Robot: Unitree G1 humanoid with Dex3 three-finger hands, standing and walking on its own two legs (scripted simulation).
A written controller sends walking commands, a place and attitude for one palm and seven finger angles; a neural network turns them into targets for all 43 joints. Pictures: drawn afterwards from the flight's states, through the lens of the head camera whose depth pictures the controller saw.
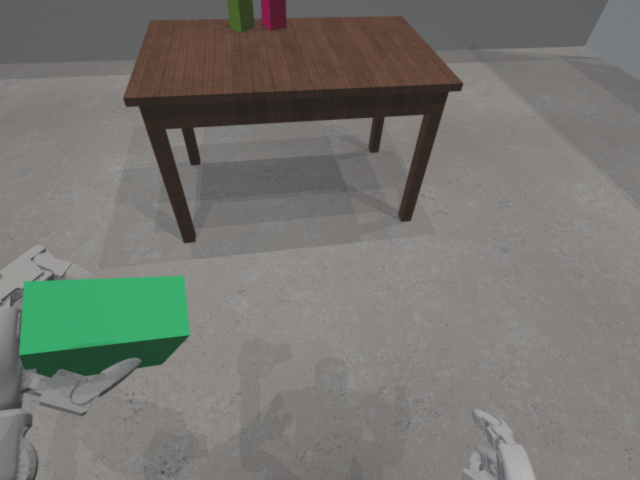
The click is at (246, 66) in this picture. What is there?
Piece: table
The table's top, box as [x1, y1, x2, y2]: [123, 16, 462, 106]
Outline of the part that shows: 462,82 401,16 286,18 285,28 271,31 261,24 261,18 254,19 255,27 241,33 229,28 228,19 150,20 123,99 126,106 451,91 460,90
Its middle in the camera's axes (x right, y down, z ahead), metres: -0.11 -0.69 +1.44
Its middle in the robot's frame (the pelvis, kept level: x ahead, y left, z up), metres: +1.53 +0.19 -0.11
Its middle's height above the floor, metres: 0.66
